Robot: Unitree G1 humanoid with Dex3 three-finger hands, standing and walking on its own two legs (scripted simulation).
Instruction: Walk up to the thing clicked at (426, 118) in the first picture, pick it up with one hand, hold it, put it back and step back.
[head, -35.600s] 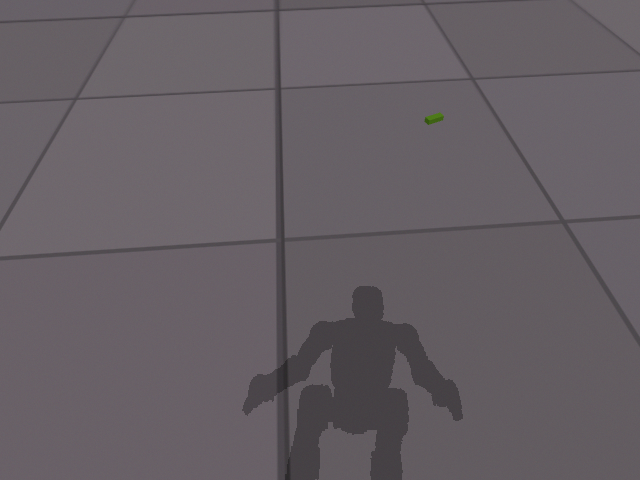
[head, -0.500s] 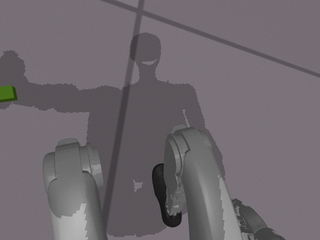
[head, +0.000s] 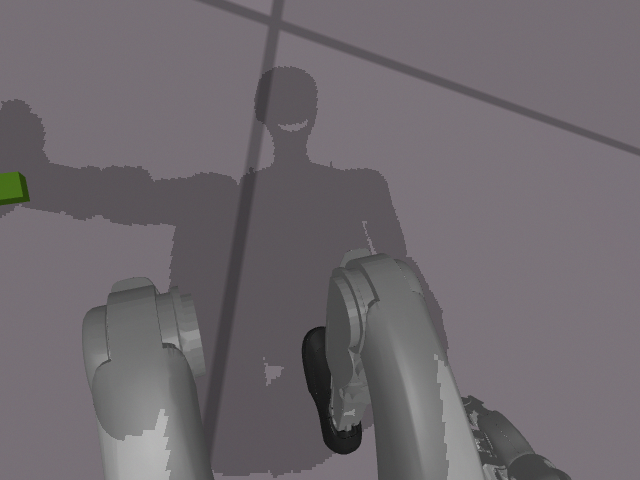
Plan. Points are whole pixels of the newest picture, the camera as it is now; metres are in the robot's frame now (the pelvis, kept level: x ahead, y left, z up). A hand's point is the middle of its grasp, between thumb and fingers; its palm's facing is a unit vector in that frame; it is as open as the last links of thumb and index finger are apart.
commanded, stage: rise first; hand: left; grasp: from above
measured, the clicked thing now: out of the picture +0.45 +0.39 -0.30
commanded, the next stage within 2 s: none
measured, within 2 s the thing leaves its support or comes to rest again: neither
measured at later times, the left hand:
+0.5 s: hand out of the picture +0.40 +0.42 -0.17, palm faces -0.43 -0.14 -0.89, open 13.0 cm
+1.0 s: hand out of the picture +0.41 +0.41 -0.17, palm faces -0.42 -0.13 -0.90, open 12.9 cm
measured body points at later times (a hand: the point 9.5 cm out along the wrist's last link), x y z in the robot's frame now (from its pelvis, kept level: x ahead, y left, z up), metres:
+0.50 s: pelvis +0.00 +0.00 +0.00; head +0.24 +0.13 +0.36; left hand +0.42 +0.42 -0.12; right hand +0.10 -0.26 -0.08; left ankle +0.07 +0.13 -0.28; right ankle +0.11 -0.12 -0.28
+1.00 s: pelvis +0.00 +0.00 +0.00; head +0.24 +0.12 +0.36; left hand +0.43 +0.41 -0.12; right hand +0.09 -0.27 -0.09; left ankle +0.07 +0.13 -0.28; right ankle +0.11 -0.12 -0.28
